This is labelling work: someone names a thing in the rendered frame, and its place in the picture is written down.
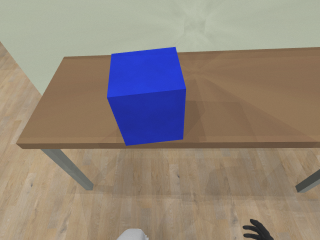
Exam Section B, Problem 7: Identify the carton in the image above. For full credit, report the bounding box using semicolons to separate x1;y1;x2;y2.
107;47;186;146

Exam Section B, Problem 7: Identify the left robot thigh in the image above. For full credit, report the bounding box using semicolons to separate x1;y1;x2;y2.
116;228;149;240

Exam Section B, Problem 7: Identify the right robot hand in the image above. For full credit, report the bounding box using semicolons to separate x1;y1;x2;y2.
242;219;274;240

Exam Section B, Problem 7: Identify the table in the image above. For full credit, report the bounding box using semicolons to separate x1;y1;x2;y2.
16;47;320;193

